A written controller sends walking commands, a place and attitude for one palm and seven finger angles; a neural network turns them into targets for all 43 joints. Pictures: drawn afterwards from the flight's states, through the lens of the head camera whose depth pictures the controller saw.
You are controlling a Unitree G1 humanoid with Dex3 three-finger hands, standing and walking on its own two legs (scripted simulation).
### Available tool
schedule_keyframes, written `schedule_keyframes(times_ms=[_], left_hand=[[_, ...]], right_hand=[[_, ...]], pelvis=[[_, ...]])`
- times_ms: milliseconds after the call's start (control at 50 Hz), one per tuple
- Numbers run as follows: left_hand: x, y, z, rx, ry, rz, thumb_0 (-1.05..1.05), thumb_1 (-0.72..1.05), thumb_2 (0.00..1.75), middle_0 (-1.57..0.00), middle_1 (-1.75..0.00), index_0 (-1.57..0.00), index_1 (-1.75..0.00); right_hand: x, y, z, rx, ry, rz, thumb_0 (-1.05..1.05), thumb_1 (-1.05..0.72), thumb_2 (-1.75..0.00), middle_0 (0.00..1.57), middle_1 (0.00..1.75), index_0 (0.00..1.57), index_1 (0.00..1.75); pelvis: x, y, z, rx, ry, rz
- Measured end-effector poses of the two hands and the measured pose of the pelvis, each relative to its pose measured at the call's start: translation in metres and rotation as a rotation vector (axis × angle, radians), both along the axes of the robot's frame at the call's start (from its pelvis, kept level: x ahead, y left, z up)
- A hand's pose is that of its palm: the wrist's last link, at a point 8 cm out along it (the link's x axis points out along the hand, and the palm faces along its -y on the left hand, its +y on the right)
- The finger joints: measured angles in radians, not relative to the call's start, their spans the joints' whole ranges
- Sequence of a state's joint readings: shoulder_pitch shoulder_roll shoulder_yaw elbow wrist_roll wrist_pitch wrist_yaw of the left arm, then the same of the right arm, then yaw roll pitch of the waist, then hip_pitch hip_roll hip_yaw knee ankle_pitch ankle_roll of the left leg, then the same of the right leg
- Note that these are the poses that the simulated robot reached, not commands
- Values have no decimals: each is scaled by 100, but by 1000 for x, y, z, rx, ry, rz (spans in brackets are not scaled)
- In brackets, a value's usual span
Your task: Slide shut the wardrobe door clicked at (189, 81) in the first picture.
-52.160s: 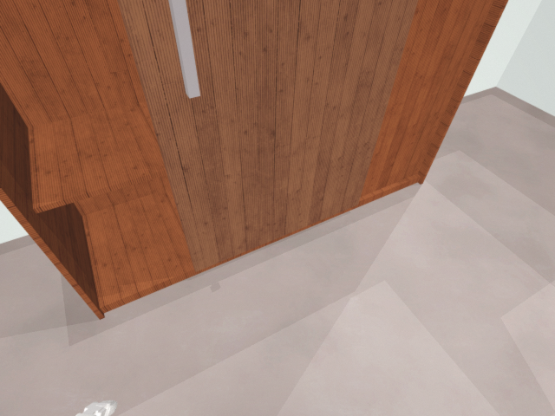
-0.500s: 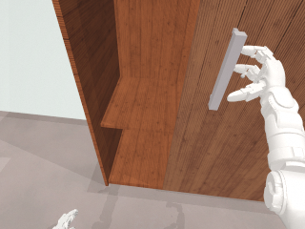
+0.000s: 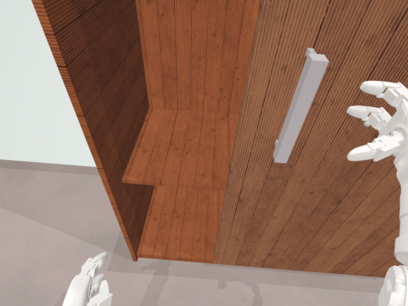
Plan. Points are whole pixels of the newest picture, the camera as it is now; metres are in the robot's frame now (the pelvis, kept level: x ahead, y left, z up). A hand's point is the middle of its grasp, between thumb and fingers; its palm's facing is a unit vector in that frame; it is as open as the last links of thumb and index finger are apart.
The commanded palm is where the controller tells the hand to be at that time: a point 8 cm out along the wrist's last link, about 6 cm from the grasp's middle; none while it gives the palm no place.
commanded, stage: slip the hand off the handle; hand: right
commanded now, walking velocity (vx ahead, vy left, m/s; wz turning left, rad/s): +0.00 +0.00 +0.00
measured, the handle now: (293, 110) +0.46 -0.15 +0.19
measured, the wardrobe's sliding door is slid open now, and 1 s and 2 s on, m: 0.36 0.36 0.36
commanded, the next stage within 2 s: draw the hand back to the body in 0.86 s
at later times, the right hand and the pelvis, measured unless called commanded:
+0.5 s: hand (393, 150) +0.33 -0.28 +0.22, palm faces +0.08 +0.99 -0.06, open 14.7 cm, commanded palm +0.29 -0.31 +0.23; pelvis +0.00 -0.02 +0.00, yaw +0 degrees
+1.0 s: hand out of the picture +0.25 -0.27 +0.23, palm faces +0.11 +0.99 -0.09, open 14.7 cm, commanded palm +0.23 -0.31 +0.23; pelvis -0.02 +0.00 +0.00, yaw -2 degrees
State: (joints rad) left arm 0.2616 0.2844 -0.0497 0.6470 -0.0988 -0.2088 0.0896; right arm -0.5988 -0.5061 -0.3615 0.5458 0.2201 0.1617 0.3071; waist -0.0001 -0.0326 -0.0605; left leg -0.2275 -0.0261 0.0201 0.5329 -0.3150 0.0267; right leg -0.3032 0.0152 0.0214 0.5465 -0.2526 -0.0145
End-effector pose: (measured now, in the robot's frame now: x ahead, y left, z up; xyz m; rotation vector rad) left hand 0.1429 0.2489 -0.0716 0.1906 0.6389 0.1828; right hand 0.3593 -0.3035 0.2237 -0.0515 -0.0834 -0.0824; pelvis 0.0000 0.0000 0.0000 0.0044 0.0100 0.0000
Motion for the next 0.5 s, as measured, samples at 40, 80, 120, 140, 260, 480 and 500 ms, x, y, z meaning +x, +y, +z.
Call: schedule_keyframes(times_ms=[40, 80, 120, 140, 260, 480, 500], left_hand=[[11, -3, 3, 7, -5, -11, 2, 91, 89, -20, -30, -20, -30], [20, -6, 5, 12, -11, -22, 2, 91, 89, -20, -30, -20, -30], [28, -10, 7, 14, -17, -29, 1, 91, 89, -20, -30, -20, -30], [32, -12, 7, 13, -21, -31, 1, 91, 89, -20, -30, -20, -30], [40, -27, 9, -9, -33, -39, 1, 91, 89, -20, -30, -20, -30], [35, -48, 9, -50, -25, -56, 2, 91, 89, -20, -30, -20, -30], [34, -49, 9, -48, -25, -62, 2, 91, 89, -20, -30, -20, -30]], right_hand=[[-3, -7, -1, -3, -6, -3, -2, 55, -20, 25, 115, 25, 115], [-5, -13, 0, -6, -11, -2, -2, 55, -20, 25, 115, 25, 115], [-5, -17, 2, -10, -12, 0, -2, 55, -20, 25, 115, 25, 115], [-5, -19, 3, -12, -11, 2, -2, 55, -20, 25, 115, 25, 115], [-7, -21, 10, -14, -12, 33, -2, 55, -20, 25, 115, 25, 115], [-49, -23, -8, -10, -8, 15, -2, 55, -20, 25, 115, 25, 115], [-55, -24, -7, -15, -15, 6, -2, 55, -20, 25, 115, 25, 115]], pelvis=[[3, -1, 0, 2, 1, -6], [6, -3, 0, 5, 1, -12], [8, -5, -1, 7, 2, -17], [8, -6, -1, 8, 2, -19], [11, -14, 0, 10, 4, -20], [6, -21, 1, 7, -21, -6], [5, -21, 1, 7, -25, -8]])
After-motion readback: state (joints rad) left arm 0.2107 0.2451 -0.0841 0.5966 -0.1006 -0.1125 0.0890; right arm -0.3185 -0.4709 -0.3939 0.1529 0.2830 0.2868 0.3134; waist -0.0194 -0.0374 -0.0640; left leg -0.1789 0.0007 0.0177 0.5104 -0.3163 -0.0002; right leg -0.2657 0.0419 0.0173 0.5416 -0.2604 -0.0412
